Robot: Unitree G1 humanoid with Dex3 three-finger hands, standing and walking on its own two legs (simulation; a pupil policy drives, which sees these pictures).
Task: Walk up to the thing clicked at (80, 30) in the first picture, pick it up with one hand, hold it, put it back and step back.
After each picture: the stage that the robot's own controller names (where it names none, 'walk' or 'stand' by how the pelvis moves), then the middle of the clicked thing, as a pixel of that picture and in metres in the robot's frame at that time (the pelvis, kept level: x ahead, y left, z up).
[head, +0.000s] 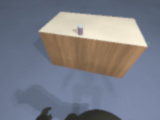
stand; (80, 30) +0.97 +0.19 +0.00
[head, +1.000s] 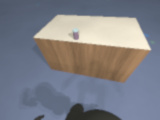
walk; (75, 34) +0.86 +0.25 +0.01
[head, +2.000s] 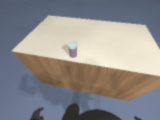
stand; (72, 50) +0.52 +0.19 +0.04
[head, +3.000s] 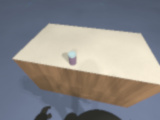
stand; (72, 58) +0.49 +0.18 +0.00
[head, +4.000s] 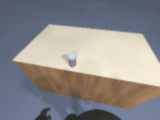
stand; (72, 60) +0.48 +0.18 +0.00
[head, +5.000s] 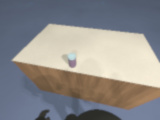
stand; (72, 60) +0.47 +0.18 +0.00
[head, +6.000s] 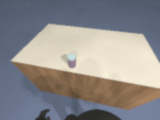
stand; (71, 61) +0.46 +0.18 +0.00
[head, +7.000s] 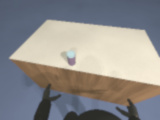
rise first; (71, 58) +0.47 +0.19 +0.01
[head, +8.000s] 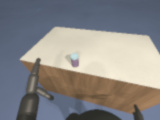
go down; (74, 60) +0.48 +0.19 +0.01
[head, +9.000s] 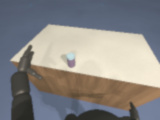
go down; (71, 60) +0.47 +0.18 +0.01
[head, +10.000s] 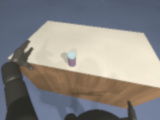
go down; (71, 59) +0.47 +0.17 +0.02
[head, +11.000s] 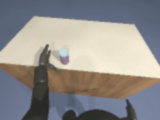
close in; (64, 57) +0.46 +0.20 +0.03
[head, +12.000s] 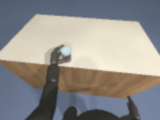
close; (66, 55) +0.46 +0.18 +0.05
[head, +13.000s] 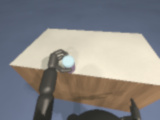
lift; (69, 65) +0.33 +0.15 +0.15
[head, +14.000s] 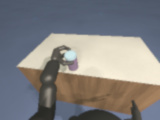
lift; (72, 61) +0.33 +0.14 +0.19
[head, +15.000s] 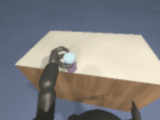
hold; (70, 63) +0.32 +0.14 +0.17
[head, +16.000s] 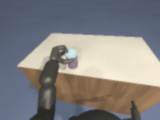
hold; (72, 59) +0.34 +0.14 +0.19
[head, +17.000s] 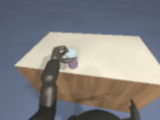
crouch; (72, 59) +0.36 +0.14 +0.18
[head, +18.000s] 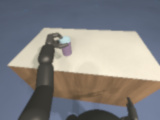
lower; (66, 46) +0.45 +0.18 +0.19
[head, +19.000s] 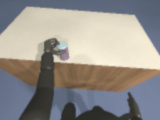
lower; (63, 51) +0.47 +0.18 +0.07
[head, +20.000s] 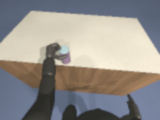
lower; (65, 55) +0.45 +0.18 +0.06
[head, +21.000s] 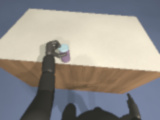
lower; (64, 53) +0.46 +0.17 +0.07
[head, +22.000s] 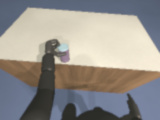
lower; (64, 53) +0.45 +0.17 +0.07
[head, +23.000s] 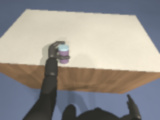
open; (63, 54) +0.45 +0.17 +0.07
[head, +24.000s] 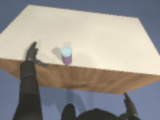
sink last; (66, 56) +0.43 +0.16 +0.06
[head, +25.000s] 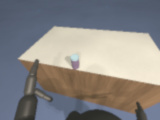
sink last; (75, 61) +0.45 +0.17 +0.04
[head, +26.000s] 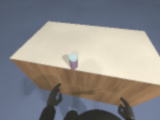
stand; (73, 61) +0.44 +0.16 +0.03
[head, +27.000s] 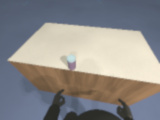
stand; (71, 62) +0.44 +0.17 +0.01
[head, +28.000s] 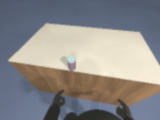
stand; (71, 63) +0.43 +0.17 +0.01
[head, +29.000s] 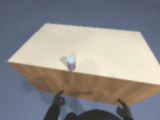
stand; (71, 63) +0.43 +0.18 +0.01
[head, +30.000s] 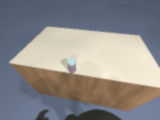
walk; (71, 65) +0.42 +0.17 +0.01
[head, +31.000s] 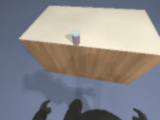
walk; (76, 37) +0.64 +0.17 +0.04
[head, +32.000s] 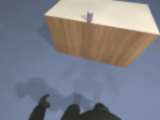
walk; (89, 16) +1.04 +0.09 +0.04
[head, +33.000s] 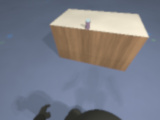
stand; (87, 24) +1.13 +0.13 +0.02
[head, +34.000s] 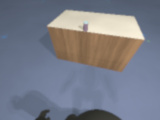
stand; (85, 26) +1.11 +0.13 +0.00
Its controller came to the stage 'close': yes
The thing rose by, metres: 0.20
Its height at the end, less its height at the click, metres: +0.00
